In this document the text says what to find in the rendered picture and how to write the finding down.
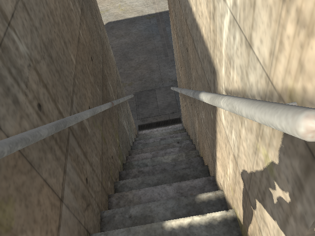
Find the stairs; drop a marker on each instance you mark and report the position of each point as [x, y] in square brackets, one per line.
[165, 189]

